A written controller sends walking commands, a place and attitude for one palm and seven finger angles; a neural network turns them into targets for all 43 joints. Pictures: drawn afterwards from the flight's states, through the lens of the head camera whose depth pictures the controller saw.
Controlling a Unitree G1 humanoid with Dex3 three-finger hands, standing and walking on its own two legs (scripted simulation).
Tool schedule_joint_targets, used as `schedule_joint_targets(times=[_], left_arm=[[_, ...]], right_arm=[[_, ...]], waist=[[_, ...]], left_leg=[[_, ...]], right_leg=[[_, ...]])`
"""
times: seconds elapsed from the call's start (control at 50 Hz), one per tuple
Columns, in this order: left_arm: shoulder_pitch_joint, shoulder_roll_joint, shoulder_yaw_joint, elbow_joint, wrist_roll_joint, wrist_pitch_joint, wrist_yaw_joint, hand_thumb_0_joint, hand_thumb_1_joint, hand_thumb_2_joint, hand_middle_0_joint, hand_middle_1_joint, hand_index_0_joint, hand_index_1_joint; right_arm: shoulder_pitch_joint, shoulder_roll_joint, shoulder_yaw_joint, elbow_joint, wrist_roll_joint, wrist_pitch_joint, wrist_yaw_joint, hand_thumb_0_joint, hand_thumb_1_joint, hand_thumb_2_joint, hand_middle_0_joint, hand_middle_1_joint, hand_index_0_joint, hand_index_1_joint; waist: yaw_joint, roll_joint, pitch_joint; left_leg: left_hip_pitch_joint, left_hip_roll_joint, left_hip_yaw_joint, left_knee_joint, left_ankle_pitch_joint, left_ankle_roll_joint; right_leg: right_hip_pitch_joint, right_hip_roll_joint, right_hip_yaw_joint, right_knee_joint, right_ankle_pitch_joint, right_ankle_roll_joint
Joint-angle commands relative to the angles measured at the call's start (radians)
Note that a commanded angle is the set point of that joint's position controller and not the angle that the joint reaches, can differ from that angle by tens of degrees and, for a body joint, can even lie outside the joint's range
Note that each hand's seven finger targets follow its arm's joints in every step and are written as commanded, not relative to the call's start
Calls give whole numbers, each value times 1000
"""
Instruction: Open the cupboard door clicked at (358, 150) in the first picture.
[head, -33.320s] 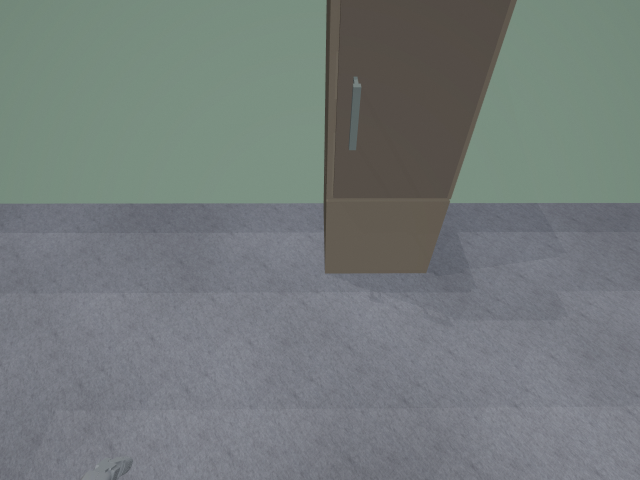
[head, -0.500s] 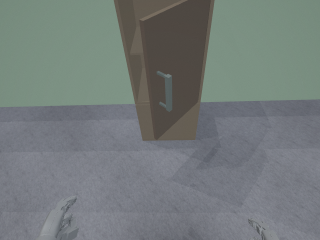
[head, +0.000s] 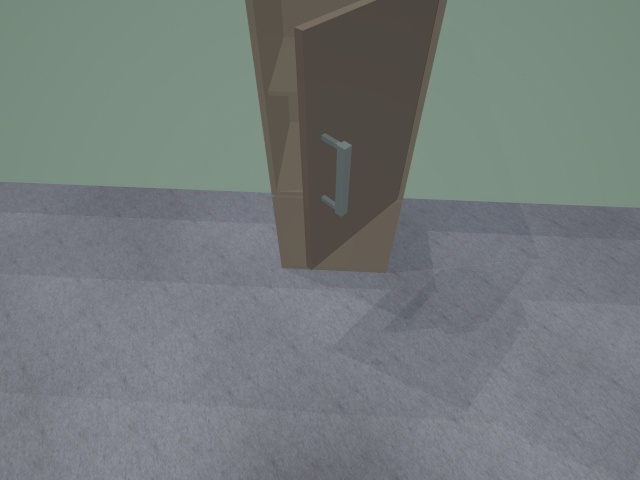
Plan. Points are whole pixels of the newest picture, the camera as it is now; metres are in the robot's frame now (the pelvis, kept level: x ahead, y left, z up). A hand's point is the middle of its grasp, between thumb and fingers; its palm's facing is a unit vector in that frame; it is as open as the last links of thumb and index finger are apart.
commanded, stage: let the arm hang, fingers relaxed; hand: left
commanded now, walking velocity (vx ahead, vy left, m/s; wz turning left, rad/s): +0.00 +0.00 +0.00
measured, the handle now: (334, 176) +0.66 +0.01 -0.04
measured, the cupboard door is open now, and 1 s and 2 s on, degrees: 49 49 49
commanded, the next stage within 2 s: look to check the result in 0.42 s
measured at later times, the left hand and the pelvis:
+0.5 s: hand out of the picture +0.10 +0.22 -0.16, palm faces -0.03 -0.96 -0.29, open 7.4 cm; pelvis +0.02 -0.01 +0.01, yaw +0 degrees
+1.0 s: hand out of the picture +0.10 +0.22 -0.16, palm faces -0.02 -0.95 -0.32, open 7.4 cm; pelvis +0.04 -0.01 +0.01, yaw +0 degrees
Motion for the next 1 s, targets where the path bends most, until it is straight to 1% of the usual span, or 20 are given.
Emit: schedule_joint_targets(times=[0.0, 0.04, 0.06, 0.14, 0.2, 0.22, 0.28, 0.32, 0.4, 0.46, 0.54, 0.58, 0.64, 0.72, 0.78, 0.82, 0.84, 0.88, 0.92, 0.98], left_arm=[[-26, 152, 24, -43, -1, -21, 10, 0, 900, 900, -200, -300, -200, -300], [-44, 159, 25, -45, -1, -25, 10, 0, 900, 900, -200, -300, -200, -300], [-46, 160, 26, -47, 0, -25, 11, 0, 900, 900, -200, -300, -200, -300], [-70, 165, 26, -48, 0, -28, 11, 0, 900, 900, -200, -300, -200, -300], [-81, 167, 26, -51, 0, -32, 12, 0, 900, 900, -200, -300, -200, -300], [-85, 167, 27, -52, 0, -34, 12, 0, 900, 900, -200, -300, -200, -300], [-97, 169, 27, -54, 0, -37, 13, 0, 900, 900, -200, -300, -200, -300], [-102, 171, 28, -55, -1, -40, 13, 0, 900, 900, -200, -300, -200, -300], [-113, 174, 27, -54, -1, -43, 14, 0, 900, 900, -200, -300, -200, -300], [-112, 176, 27, -54, -1, -42, 13, 0, 900, 900, -200, -300, -200, -300], [-116, 175, 26, -46, -3, -42, 13, 0, 900, 900, -200, -300, -200, -300], [-116, 178, 26, -45, -2, -42, 13, 0, 900, 900, -200, -300, -200, -300], [-116, 180, 25, -41, -4, -44, 13, 0, 900, 900, -200, -300, -200, -300], [-116, 184, 25, -41, -5, -44, 14, 0, 900, 900, -200, -300, -200, -300], [-114, 185, 25, -38, -4, -43, 15, 0, 900, 900, -200, -300, -200, -300], [-115, 187, 25, -39, -5, -44, 15, 0, 900, 900, -200, -300, -200, -300], [-116, 185, 24, -39, -5, -44, 15, 0, 900, 900, -200, -300, -200, -300], [-120, 187, 24, -40, -4, -43, 15, 0, 900, 900, -200, -300, -200, -300], [-119, 189, 24, -38, -4, -44, 15, 0, 900, 900, -200, -300, -200, -300], [-118, 189, 25, -40, -3, -44, 15, 0, 900, 900, -200, -300, -200, -300]], right_arm=[[-4, -171, -32, -33, -1, -17, -11, 0, -900, -900, 200, 300, 200, 300], [-10, -178, -34, -32, -2, -19, -10, 0, -900, -900, 200, 300, 200, 300], [-16, -179, -34, -30, 0, -20, -9, 0, -900, -900, 200, 300, 200, 300], [-40, -177, -31, -25, -2, -23, -7, 0, -900, -900, 200, 300, 200, 300], [-52, -179, -30, -22, -1, -28, -7, 0, -900, -900, 200, 300, 200, 300], [-59, -183, -30, -23, -1, -29, -8, 0, -900, -900, 200, 300, 200, 300], [-77, -186, -28, -24, -1, -32, -8, 0, -900, -900, 200, 300, 200, 300], [-85, -189, -27, -22, -1, -33, -9, 0, -900, -900, 200, 300, 200, 300], [-95, -195, -26, -21, -1, -33, -10, 0, -900, -900, 200, 300, 200, 300], [-104, -206, -26, -25, 1, -31, -10, 0, -900, -900, 200, 300, 200, 300], [-107, -208, -24, -22, -1, -31, -11, 0, -900, -900, 200, 300, 200, 300], [-113, -212, -25, -23, 0, -31, -11, 0, -900, -900, 200, 300, 200, 300], [-113, -217, -23, -23, 0, -33, -13, 0, -900, -900, 200, 300, 200, 300], [-116, -224, -23, -23, 1, -34, -14, 0, -900, -900, 200, 300, 200, 300], [-120, -221, -23, -23, 2, -32, -14, 0, -900, -900, 200, 300, 200, 300], [-116, -225, -23, -22, 1, -32, -14, 0, -900, -900, 200, 300, 200, 300], [-119, -228, -25, -23, 1, -32, -15, 0, -900, -900, 200, 300, 200, 300], [-121, -225, -24, -22, 2, -32, -14, 0, -900, -900, 200, 300, 200, 300], [-121, -229, -23, -21, 2, -33, -14, 0, -900, -900, 200, 300, 200, 300], [-124, -225, -22, -21, 1, -33, -13, 0, -900, -900, 200, 300, 200, 300]], waist=[[-2, -31, -16], [-4, -53, -21], [-1, -33, -21], [-2, -35, -15], [0, -25, -48], [0, -35, -59], [0, -20, -59], [-2, -10, -77], [-5, -8, -83], [-3, -15, -69], [-7, 4, -88], [-7, -14, -82], [-7, -13, -106], [-7, -7, -107], [-6, -19, -91], [-8, -34, -105], [-8, -23, -105], [-8, -29, -89], [-8, -16, -99], [-6, -22, -97]], left_leg=[[-2, 90, -116, -120, -111, 25], [9, 92, -112, -120, -79, 25], [9, 91, -113, -121, -72, 25], [14, 95, -113, -134, -37, 22], [33, 97, -112, -130, 28, 21], [43, 99, -114, -129, 47, 21], [56, 101, -108, -129, 86, 19], [72, 101, -105, -127, 109, 15], [86, 102, -102, -129, 128, 11], [89, 103, -100, -133, 112, 10], [102, 106, -97, -138, 115, 7], [108, 107, -99, -137, 121, 8], [125, 110, -97, -136, 151, 8], [131, 112, -95, -135, 168, 7], [132, 112, -96, -137, 166, 8], [140, 114, -93, -136, 178, 8], [142, 113, -93, -135, 175, 7], [133, 113, -94, -141, 161, 8], [140, 114, -92, -142, 170, 7], [139, 114, -91, -143, 167, 6]], right_leg=[[-27, -78, 107, -127, -171, -53], [-23, -80, 105, -126, -146, -51], [-21, -79, 105, -126, -147, -50], [-8, -82, 105, -124, -107, -45], [24, -87, 103, -120, -52, -41], [33, -87, 103, -119, -32, -41], [43, -91, 103, -124, 11, -39], [57, -93, 105, -128, 43, -39], [71, -95, 106, -138, 73, -39], [62, -92, 103, -152, 50, -38], [79, -95, 106, -158, 60, -39], [73, -95, 105, -159, 66, -39], [89, -96, 104, -153, 110, -39], [97, -97, 101, -152, 135, -39], [89, -97, 101, -156, 134, -39], [100, -97, 97, -155, 156, -38], [99, -96, 101, -156, 154, -38], [91, -95, 99, -160, 131, -38], [99, -96, 105, -159, 143, -38], [100, -95, 103, -161, 141, -38]])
